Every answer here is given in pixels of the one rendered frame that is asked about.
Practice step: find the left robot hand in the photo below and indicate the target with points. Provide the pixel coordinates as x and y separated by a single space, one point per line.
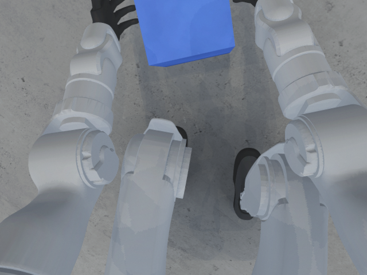
103 11

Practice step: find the left robot thigh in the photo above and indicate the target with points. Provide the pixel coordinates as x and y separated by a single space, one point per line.
138 244

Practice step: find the right robot foot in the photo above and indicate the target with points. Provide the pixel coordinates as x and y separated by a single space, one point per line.
243 163

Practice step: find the left robot upper arm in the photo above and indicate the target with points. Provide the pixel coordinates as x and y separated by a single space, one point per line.
70 169

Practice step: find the robot right forearm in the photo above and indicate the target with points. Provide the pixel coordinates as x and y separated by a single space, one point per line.
296 62

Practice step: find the carton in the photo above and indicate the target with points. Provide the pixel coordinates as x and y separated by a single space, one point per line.
179 31

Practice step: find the right robot upper arm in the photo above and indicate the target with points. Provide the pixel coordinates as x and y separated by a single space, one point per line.
330 147

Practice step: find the robot left forearm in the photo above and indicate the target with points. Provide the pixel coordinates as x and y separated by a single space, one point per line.
91 83

